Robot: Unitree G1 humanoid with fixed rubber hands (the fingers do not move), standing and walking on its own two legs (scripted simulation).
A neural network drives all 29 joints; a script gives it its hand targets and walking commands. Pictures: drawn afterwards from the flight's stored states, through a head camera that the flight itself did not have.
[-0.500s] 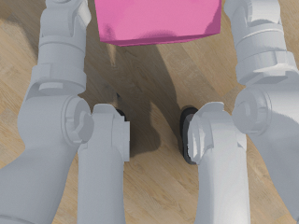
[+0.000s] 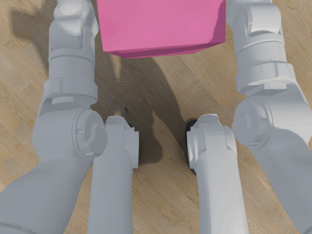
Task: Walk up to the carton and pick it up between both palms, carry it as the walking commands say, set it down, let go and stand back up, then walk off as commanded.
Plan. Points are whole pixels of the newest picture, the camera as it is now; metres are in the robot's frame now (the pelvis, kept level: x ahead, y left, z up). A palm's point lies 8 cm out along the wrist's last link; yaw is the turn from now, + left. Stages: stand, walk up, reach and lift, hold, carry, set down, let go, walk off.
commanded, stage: reach and lift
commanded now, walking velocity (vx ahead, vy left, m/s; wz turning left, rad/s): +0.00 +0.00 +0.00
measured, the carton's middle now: out of the picture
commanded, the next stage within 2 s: none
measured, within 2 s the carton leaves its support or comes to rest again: neither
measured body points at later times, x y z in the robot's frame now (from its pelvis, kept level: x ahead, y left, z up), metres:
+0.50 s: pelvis +0.00 +0.00 +0.04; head +0.34 -0.01 +0.34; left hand +0.56 +0.14 -0.07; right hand +0.56 -0.15 -0.07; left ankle +0.10 +0.14 -0.37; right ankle +0.10 -0.13 -0.37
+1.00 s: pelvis +0.00 +0.00 +0.09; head +0.30 -0.01 +0.43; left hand +0.53 +0.14 +0.01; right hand +0.54 -0.15 +0.01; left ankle +0.10 +0.14 -0.37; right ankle +0.10 -0.13 -0.37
